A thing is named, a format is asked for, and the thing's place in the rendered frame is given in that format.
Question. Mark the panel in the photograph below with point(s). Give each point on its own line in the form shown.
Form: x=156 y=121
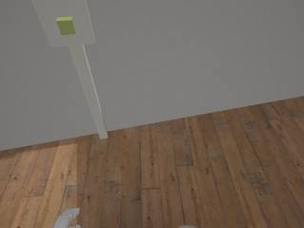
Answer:
x=48 y=11

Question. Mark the left robot hand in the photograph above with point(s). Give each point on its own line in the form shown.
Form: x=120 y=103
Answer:
x=64 y=220

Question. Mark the button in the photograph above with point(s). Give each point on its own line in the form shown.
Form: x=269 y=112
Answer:
x=66 y=25

